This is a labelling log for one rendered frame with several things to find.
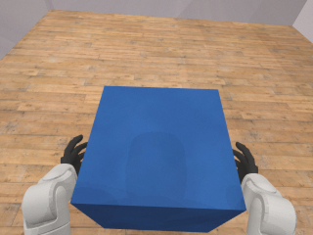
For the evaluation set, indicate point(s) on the right robot forearm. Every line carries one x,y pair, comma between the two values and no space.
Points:
269,212

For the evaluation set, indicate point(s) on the left robot forearm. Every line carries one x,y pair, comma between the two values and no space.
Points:
45,208

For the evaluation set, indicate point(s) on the right robot hand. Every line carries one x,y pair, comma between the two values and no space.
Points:
246,163

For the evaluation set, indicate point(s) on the carton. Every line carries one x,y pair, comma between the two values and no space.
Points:
159,159

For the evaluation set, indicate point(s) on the left robot hand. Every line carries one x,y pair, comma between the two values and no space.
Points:
71,155

